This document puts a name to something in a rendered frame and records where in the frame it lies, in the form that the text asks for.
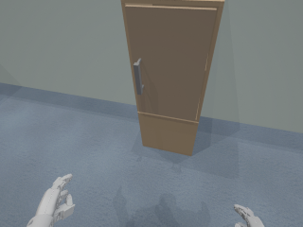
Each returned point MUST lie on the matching robot left forearm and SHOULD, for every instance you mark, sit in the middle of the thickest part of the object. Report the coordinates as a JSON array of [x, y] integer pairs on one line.
[[43, 220]]

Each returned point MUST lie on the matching cupboard door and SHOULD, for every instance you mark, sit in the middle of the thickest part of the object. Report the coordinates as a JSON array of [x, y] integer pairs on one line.
[[173, 45]]

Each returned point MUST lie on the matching handle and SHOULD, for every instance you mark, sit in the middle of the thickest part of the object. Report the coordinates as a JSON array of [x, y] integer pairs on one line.
[[137, 77]]

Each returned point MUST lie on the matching right robot hand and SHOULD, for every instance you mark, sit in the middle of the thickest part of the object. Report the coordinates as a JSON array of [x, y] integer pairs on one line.
[[248, 216]]

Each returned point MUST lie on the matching left robot hand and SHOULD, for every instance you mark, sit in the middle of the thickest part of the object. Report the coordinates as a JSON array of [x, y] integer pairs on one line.
[[50, 203]]

